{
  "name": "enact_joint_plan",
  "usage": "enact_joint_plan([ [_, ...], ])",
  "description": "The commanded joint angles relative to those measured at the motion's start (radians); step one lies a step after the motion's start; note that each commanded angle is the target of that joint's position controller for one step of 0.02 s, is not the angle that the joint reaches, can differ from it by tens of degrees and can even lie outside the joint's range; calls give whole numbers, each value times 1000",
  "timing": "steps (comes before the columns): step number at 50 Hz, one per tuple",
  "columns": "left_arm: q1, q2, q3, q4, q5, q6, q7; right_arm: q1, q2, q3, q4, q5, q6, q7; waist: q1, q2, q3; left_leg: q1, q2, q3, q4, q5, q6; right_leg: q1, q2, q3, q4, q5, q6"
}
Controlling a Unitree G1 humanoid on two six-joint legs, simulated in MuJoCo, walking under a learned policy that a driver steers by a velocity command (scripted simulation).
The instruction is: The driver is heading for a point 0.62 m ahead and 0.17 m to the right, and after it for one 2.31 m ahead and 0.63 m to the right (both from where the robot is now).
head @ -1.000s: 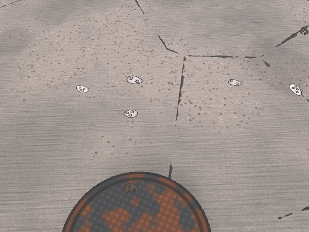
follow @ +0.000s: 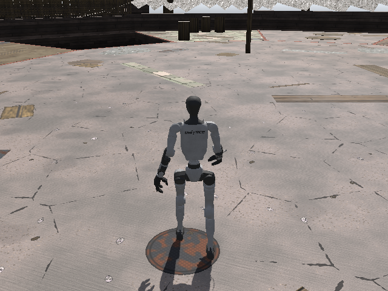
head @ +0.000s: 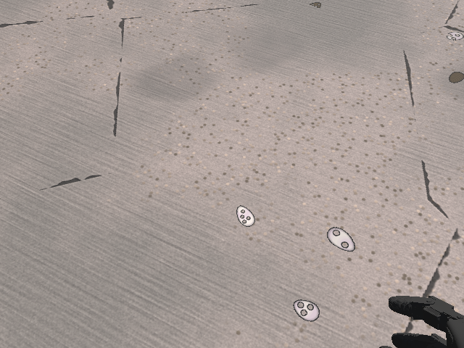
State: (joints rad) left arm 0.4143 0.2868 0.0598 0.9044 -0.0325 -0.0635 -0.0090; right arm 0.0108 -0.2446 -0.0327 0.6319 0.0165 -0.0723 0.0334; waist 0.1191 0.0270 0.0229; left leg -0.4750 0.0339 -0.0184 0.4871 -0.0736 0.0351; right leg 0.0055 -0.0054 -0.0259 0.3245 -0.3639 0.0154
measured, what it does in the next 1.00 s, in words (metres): walks ahead, turning right: left foot, then right foot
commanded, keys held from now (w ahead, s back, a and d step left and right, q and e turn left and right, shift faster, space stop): w+e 0.80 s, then e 0.04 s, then q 0.16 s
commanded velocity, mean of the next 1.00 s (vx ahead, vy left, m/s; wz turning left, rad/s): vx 0.47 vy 0.00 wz -0.44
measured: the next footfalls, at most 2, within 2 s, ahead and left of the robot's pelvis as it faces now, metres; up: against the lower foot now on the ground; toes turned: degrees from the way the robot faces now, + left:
left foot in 0.02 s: +0.16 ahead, +0.13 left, +0.00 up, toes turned +0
right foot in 0.52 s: +0.39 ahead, -0.18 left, +0.00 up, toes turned -20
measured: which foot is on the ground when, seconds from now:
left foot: up 0.00-0.00, down 0.02-0.52, up 0.54-0.98, down 1.00-1.00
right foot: down 0.00-0.02, up 0.04-0.50, down 0.52-1.00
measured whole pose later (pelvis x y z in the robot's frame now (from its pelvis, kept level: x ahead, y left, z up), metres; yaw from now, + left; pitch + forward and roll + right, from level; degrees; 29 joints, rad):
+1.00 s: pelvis +0.50 -0.13 +0.00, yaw -30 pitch +2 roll -1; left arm 0.33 0.29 0.07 0.76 0.00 -0.03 0.02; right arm 0.05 -0.28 -0.04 0.73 -0.02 -0.11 0.04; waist 0.07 0.04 0.02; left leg -0.50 0.00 -0.03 0.46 0.12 0.01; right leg -0.07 0.11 0.15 0.46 -0.40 -0.06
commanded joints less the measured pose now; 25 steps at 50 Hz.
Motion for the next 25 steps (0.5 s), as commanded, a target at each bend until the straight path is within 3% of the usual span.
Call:
enact_joint_plan([
  [1, -83, 118, 10, -79, 15, -11, 7, 348, -234, -94, 20, -25, -16, -24, -257, -41, -233, 597, 122, -119, -7, 26, 96, -284, -126, 86, 398, 453, -97],
  [2, 23, 3, -25, -104, 22, -27, 7, 413, -317, -109, 33, -36, -3, -31, -219, 222, -368, 909, 386, -507, -57, -50, 231, -649, 15, 21, 749, -122, -30],
  [3, 6, 91, -3, -87, -3, -36, 7, 432, -234, -90, 40, -31, 1, -29, -249, 181, -380, 858, 393, -638, -140, -218, 259, -750, -5, 137, 902, -229, -26],
  [4, -65, 147, 16, -108, -19, -36, 6, 371, -186, -73, 43, -20, -1, -28, -236, 137, -226, 741, 354, -495, -169, -239, 218, -812, -49, 137, 943, -151, -32],
  [6, -129, 128, 20, -118, -1, -22, 12, 247, -115, -50, 46, -18, -9, -21, -178, 98, -87, 514, 270, -300, -244, -165, 173, -765, -108, 113, 882, -7, -25],
  [7, -115, 110, 23, -114, 3, -9, 13, 210, -95, -46, 50, -23, -17, -18, -145, 110, -53, 428, 242, -228, -283, -110, 158, -708, -129, 122, 853, 40, -21],
  [9, -103, 64, 17, -116, 0, 14, 11, 181, -97, -52, 68, -26, -34, -19, -113, 91, -27, 347, 236, -138, -336, -13, 160, -660, -138, 121, 828, 89, -9],
  [11, -134, 52, 17, -136, 4, 26, 11, 184, -117, -61, 89, -31, -42, -26, -104, 56, -6, 335, 241, -63, -357, 71, 165, -689, -141, 131, 780, 151, 2],
  [17, -305, 28, 0, -200, 12, 24, -24, 230, -178, -79, 136, -23, -33, -46, -154, 19, 42, 372, 226, 122, -374, 115, 135, -668, -121, 69, 459, 401, -12],
  [22, -414, 51, 3, -268, 12, 30, -49, 288, -219, -95, 177, 4, -3, -48, -177, 16, 72, 529, 271, 179, -301, 190, 101, -679, -97, 9, 332, 290, -68],
  [24, -377, 80, 18, -277, 14, 34, -53, 277, -249, -103, 178, 10, 12, -52, -140, 45, 24, 562, 270, 211, -170, 495, 78, -574, -37, -52, 322, 185, -107],
  [25, -284, 108, 37, -260, 12, 37, -52, 266, -259, -105, 175, 13, 22, -54, -83, 49, -34, 551, 252, 234, -25, 644, 61, -445, 11, -85, 303, 160, -132],
])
